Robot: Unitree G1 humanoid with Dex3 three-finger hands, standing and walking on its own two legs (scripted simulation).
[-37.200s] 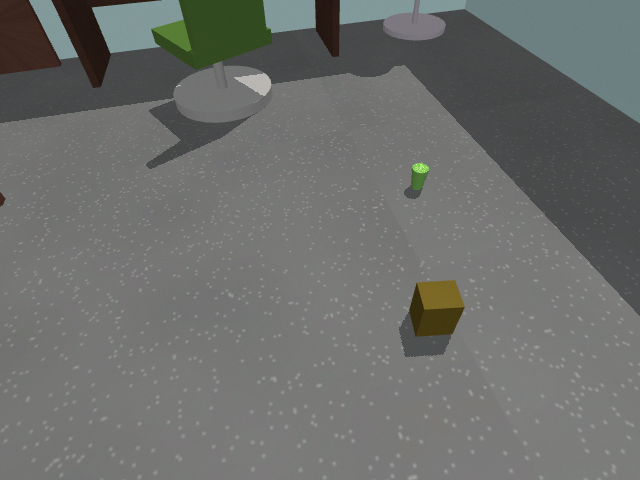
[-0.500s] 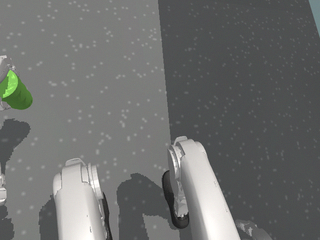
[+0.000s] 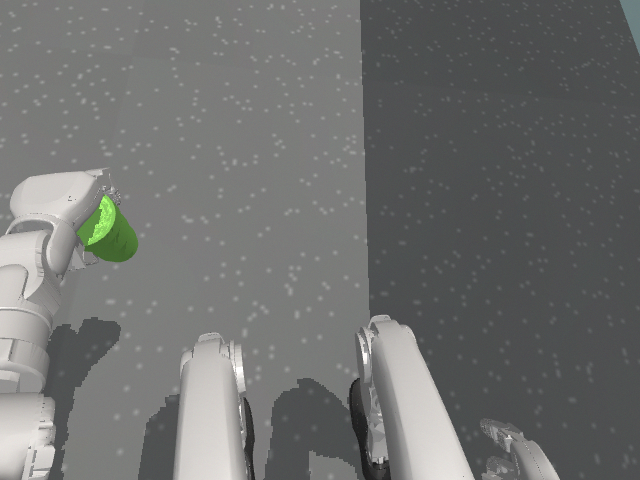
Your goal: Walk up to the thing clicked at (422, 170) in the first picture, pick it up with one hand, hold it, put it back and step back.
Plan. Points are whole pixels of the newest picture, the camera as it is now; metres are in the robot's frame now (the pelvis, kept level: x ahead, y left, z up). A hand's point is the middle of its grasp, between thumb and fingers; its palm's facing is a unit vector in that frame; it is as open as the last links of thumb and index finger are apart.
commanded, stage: lift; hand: left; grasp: from above
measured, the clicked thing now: (103, 233) +0.46 +0.28 -0.13
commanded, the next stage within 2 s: hold in 0.92 s
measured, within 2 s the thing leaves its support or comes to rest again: neither
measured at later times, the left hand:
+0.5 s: hand (12, 236) +0.37 +0.25 +0.10, palm faces -0.44 -0.08 -0.89, open 10.2 cm
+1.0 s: hand out of the picture +0.38 +0.23 +0.18, palm faces -0.44 -0.09 -0.89, open 10.2 cm
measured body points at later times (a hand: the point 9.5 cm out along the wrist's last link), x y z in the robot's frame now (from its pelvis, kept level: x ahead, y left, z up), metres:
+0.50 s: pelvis +0.03 -0.01 +0.17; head +0.12 -0.01 +0.61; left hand +0.39 +0.25 +0.15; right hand +0.14 -0.27 +0.05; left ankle +0.09 +0.12 -0.44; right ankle +0.10 -0.15 -0.44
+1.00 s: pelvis +0.06 -0.01 +0.25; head +0.12 -0.01 +0.70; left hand +0.40 +0.23 +0.23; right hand +0.16 -0.27 +0.13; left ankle +0.09 +0.12 -0.44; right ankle +0.10 -0.15 -0.44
